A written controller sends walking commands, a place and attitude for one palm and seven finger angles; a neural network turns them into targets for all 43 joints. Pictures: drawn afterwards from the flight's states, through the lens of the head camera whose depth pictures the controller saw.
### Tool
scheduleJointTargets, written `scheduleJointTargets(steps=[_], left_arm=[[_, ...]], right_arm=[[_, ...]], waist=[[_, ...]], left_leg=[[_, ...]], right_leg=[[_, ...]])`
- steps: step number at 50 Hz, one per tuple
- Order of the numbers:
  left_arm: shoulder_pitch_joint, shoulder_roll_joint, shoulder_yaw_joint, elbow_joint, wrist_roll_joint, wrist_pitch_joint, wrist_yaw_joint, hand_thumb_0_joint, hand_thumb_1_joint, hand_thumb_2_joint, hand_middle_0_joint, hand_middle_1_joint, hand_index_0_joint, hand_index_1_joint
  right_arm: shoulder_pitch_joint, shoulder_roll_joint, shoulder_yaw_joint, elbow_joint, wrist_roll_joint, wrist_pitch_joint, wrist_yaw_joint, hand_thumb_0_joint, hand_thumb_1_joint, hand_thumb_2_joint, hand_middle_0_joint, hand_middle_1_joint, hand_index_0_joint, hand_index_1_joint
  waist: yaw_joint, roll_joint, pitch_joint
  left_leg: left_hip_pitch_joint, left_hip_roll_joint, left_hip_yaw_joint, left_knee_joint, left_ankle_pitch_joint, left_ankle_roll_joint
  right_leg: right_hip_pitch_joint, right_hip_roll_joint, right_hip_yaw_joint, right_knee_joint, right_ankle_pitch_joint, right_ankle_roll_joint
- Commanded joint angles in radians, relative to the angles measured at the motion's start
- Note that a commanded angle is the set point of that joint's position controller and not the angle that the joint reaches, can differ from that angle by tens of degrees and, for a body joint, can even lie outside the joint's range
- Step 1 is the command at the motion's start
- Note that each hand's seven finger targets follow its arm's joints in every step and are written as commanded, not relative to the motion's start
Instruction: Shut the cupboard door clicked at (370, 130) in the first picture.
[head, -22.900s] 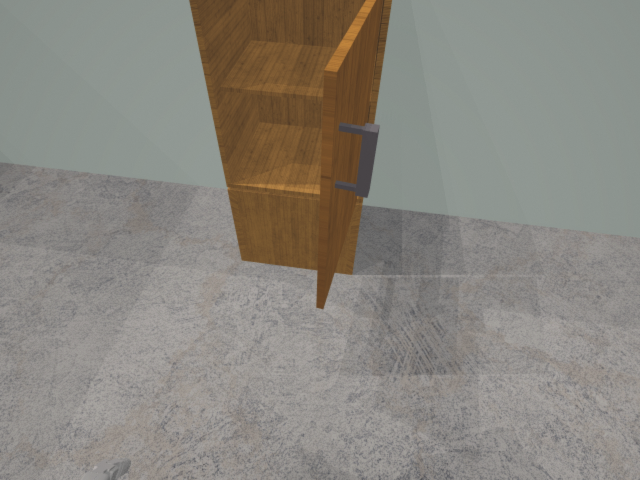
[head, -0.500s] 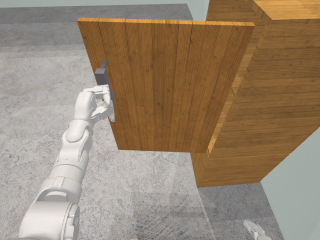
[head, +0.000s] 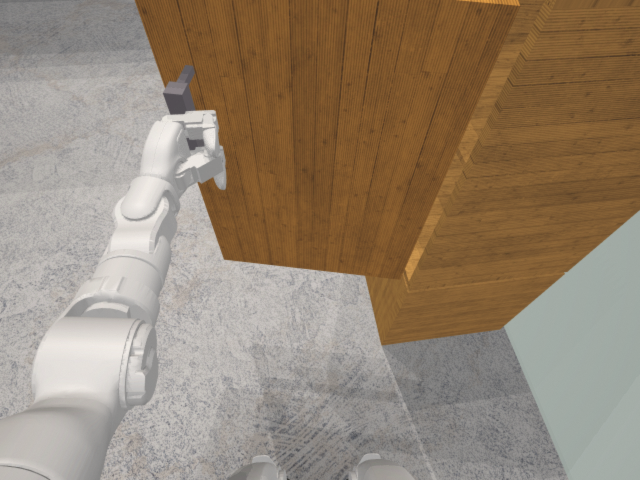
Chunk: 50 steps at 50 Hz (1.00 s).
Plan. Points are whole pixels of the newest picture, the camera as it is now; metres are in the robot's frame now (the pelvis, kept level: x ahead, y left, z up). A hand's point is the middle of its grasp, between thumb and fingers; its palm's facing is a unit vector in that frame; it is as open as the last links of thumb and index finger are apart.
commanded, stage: push the door shut along its arc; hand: left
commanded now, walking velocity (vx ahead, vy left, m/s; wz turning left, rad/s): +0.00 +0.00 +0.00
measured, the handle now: (194, 122) +0.56 +0.15 +0.11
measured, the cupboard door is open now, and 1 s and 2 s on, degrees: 75 68 56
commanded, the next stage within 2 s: pull the fist back off the door in 1.24 s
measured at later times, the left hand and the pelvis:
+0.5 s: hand (258, 121) +0.54 +0.06 +0.12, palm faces -0.29 -0.96 +0.00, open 3.1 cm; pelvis +0.01 -0.01 -0.01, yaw -2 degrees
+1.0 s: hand (264, 112) +0.56 +0.05 +0.12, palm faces -0.38 -0.93 +0.00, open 3.4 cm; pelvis +0.01 -0.02 -0.02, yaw +0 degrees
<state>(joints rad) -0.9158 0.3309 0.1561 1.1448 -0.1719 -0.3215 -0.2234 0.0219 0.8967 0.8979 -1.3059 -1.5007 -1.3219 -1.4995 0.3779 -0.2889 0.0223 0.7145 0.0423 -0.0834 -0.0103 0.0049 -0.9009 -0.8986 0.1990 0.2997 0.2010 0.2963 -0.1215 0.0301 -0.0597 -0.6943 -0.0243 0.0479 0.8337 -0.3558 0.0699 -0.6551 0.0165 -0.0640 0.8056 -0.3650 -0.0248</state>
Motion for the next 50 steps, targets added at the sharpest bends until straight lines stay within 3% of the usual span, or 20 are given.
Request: scheduleJointTargets(steps=[1,3,5,8,9,10,14,20,23,25,28,34,35,36,39,43,44,46,50], left_arm=[[-0.605,0.162,0.027,-0.195,0.005,-0.070,-0.030,0.000,0.900,0.900,-1.300,-1.500,-1.300,-1.500],[-0.643,0.130,-0.004,-0.193,0.009,-0.074,-0.035,0.000,0.900,0.900,-1.300,-1.500,-1.300,-1.500],[-0.646,0.158,0.018,-0.182,0.012,-0.077,-0.042,0.000,0.900,0.900,-1.300,-1.500,-1.300,-1.500],[-0.672,0.144,0.006,-0.143,0.009,-0.065,-0.055,0.000,0.900,0.900,-1.300,-1.500,-1.300,-1.500],[-0.680,0.185,0.039,-0.122,0.010,-0.058,-0.054,0.000,0.900,0.900,-1.300,-1.500,-1.300,-1.500],[-0.704,0.196,0.041,-0.123,0.011,-0.056,-0.056,0.000,0.900,0.900,-1.300,-1.500,-1.300,-1.500],[-0.706,0.233,0.075,-0.100,0.020,-0.044,-0.056,0.000,0.900,0.900,-1.300,-1.500,-1.300,-1.500],[-0.727,0.324,0.130,-0.019,0.040,-0.030,-0.077,0.000,0.900,0.900,-1.300,-1.500,-1.300,-1.500],[-0.761,0.359,0.137,-0.020,0.049,-0.020,-0.097,0.000,0.900,0.900,-1.300,-1.500,-1.300,-1.500],[-0.761,0.406,0.169,-0.048,0.051,-0.025,-0.109,0.000,0.900,0.900,-1.300,-1.500,-1.300,-1.500],[-0.779,0.363,0.130,-0.056,0.048,-0.017,-0.138,0.000,0.900,0.900,-1.300,-1.500,-1.300,-1.500],[-0.842,0.337,0.103,-0.052,0.042,0.013,-0.166,0.000,0.900,0.900,-1.300,-1.500,-1.300,-1.500],[-0.880,0.302,0.070,-0.075,0.034,0.012,-0.168,0.000,0.900,0.900,-1.300,-1.500,-1.300,-1.500],[-0.881,0.303,0.076,-0.059,0.031,0.017,-0.169,0.000,0.900,0.900,-1.300,-1.500,-1.300,-1.500],[-0.924,0.266,0.040,-0.018,0.024,0.036,-0.176,0.000,0.900,0.900,-1.300,-1.500,-1.300,-1.500],[-0.970,0.271,0.038,0.001,0.017,0.038,-0.189,0.000,0.900,0.900,-1.300,-1.500,-1.300,-1.500],[-0.984,0.240,0.017,-0.004,0.015,0.041,-0.193,0.000,0.900,0.900,-1.300,-1.500,-1.300,-1.500],[-0.998,0.259,0.029,0.000,0.015,0.034,-0.198,0.000,0.900,0.900,-1.300,-1.500,-1.300,-1.500],[-1.052,0.200,-0.007,-0.004,0.014,0.038,-0.196,0.000,0.900,0.900,-1.300,-1.500,-1.300,-1.500]], right_arm=[[0.109,-0.172,-0.063,-0.069,-0.006,-0.031,-0.008,0.000,-0.900,-0.900,0.200,0.300,0.200,0.300],[0.117,-0.170,-0.064,-0.065,-0.008,-0.033,-0.004,0.000,-0.900,-0.900,0.200,0.300,0.200,0.300],[0.136,-0.179,-0.070,-0.057,-0.013,-0.030,-0.003,0.000,-0.900,-0.900,0.200,0.300,0.200,0.300],[0.144,-0.179,-0.069,-0.054,-0.012,-0.026,-0.001,0.000,-0.900,-0.900,0.200,0.300,0.200,0.300],[0.154,-0.185,-0.068,-0.052,-0.013,-0.022,-0.002,0.000,-0.900,-0.900,0.200,0.300,0.200,0.300],[0.161,-0.187,-0.066,-0.050,-0.015,-0.020,-0.005,0.000,-0.900,-0.900,0.200,0.300,0.200,0.300],[0.167,-0.184,-0.062,-0.064,-0.017,-0.013,-0.001,0.000,-0.900,-0.900,0.200,0.300,0.200,0.300],[0.198,-0.194,-0.059,-0.068,-0.023,0.006,-0.008,0.000,-0.900,-0.900,0.200,0.300,0.200,0.300],[0.199,-0.193,-0.055,-0.077,-0.023,0.010,-0.010,0.000,-0.900,-0.900,0.200,0.300,0.200,0.300],[0.212,-0.196,-0.057,-0.083,-0.028,0.017,-0.013,0.000,-0.900,-0.900,0.200,0.300,0.200,0.300],[0.207,-0.190,-0.059,-0.084,-0.027,0.020,-0.013,0.000,-0.900,-0.900,0.200,0.300,0.200,0.300],[0.225,-0.195,-0.067,-0.056,-0.028,0.029,-0.022,0.000,-0.900,-0.900,0.200,0.300,0.200,0.300],[0.226,-0.193,-0.067,-0.052,-0.028,0.028,-0.024,0.000,-0.900,-0.900,0.200,0.300,0.200,0.300],[0.220,-0.196,-0.066,-0.045,-0.028,0.024,-0.024,0.000,-0.900,-0.900,0.200,0.300,0.200,0.300],[0.220,-0.198,-0.062,-0.021,-0.034,0.017,-0.028,0.000,-0.900,-0.900,0.200,0.300,0.200,0.300],[0.216,-0.202,-0.060,-0.003,-0.035,0.004,-0.037,0.000,-0.900,-0.900,0.200,0.300,0.200,0.300],[0.210,-0.199,-0.058,0.000,-0.038,-0.002,-0.036,0.000,-0.900,-0.900,0.200,0.300,0.200,0.300],[0.210,-0.204,-0.060,0.010,-0.038,-0.009,-0.039,0.000,-0.900,-0.900,0.200,0.300,0.200,0.300],[0.212,-0.201,-0.059,0.028,-0.042,-0.021,-0.042,0.000,-0.900,-0.900,0.200,0.300,0.200,0.300]], waist=[[-0.063,0.033,-0.408],[-0.075,0.062,-0.423],[-0.076,0.071,-0.450],[-0.094,0.044,-0.438],[-0.096,0.017,-0.425],[-0.100,0.044,-0.432],[-0.095,0.043,-0.451],[-0.113,-0.008,-0.438],[-0.117,0.017,-0.468],[-0.102,0.047,-0.535],[-0.112,0.064,-0.549],[-0.140,0.050,-0.544],[-0.153,0.090,-0.545],[-0.151,0.083,-0.538],[-0.180,0.055,-0.481],[-0.191,0.065,-0.491],[-0.192,0.086,-0.496],[-0.192,0.108,-0.517],[-0.218,0.115,-0.527]], left_leg=[[0.353,0.040,-0.153,-0.099,0.193,-0.043],[0.373,0.043,-0.159,-0.087,0.206,-0.046],[0.399,0.048,-0.169,-0.073,0.254,-0.048],[0.377,0.049,-0.167,-0.065,0.229,-0.045],[0.341,0.047,-0.163,-0.064,0.218,-0.040],[0.343,0.044,-0.162,-0.062,0.232,-0.039],[0.309,0.039,-0.145,-0.047,0.240,-0.035],[0.202,0.031,-0.125,-0.019,0.230,-0.020],[0.169,0.028,-0.113,0.000,0.236,-0.018],[0.186,0.024,-0.113,0.013,0.287,-0.018],[0.199,0.026,-0.110,0.028,0.307,-0.020],[0.229,0.030,-0.117,0.041,0.330,-0.016],[0.265,0.026,-0.118,0.041,0.350,-0.013],[0.268,0.030,-0.123,0.045,0.339,-0.015],[0.234,0.033,-0.126,0.046,0.289,-0.011],[0.225,0.033,-0.129,0.061,0.287,-0.008],[0.235,0.031,-0.130,0.062,0.288,-0.009],[0.264,0.035,-0.139,0.074,0.310,-0.011],[0.280,0.039,-0.149,0.089,0.307,-0.006]], right_leg=[[-0.028,0.019,0.045,-0.095,0.173,-0.009],[-0.059,0.021,0.043,-0.088,0.173,-0.008],[-0.074,0.024,0.040,-0.077,0.195,-0.011],[-0.089,0.026,0.040,-0.081,0.183,-0.007],[-0.071,0.027,0.043,-0.082,0.187,-0.006],[-0.072,0.026,0.043,-0.078,0.194,-0.008],[-0.049,0.026,0.054,-0.074,0.220,-0.004],[-0.004,0.027,0.071,-0.066,0.256,0.002],[0.018,0.025,0.085,-0.057,0.287,0.006],[0.050,0.026,0.084,-0.040,0.336,0.002],[0.036,0.027,0.086,-0.039,0.365,0.007],[-0.006,0.035,0.077,-0.046,0.372,0.009],[-0.034,0.036,0.072,-0.045,0.370,0.006],[-0.053,0.036,0.072,-0.049,0.354,0.008],[-0.083,0.036,0.066,-0.056,0.301,0.011],[-0.104,0.033,0.067,-0.046,0.290,0.010],[-0.115,0.034,0.063,-0.040,0.283,0.008],[-0.153,0.035,0.056,-0.028,0.275,0.005],[-0.209,0.037,0.042,-0.014,0.240,0.004]])
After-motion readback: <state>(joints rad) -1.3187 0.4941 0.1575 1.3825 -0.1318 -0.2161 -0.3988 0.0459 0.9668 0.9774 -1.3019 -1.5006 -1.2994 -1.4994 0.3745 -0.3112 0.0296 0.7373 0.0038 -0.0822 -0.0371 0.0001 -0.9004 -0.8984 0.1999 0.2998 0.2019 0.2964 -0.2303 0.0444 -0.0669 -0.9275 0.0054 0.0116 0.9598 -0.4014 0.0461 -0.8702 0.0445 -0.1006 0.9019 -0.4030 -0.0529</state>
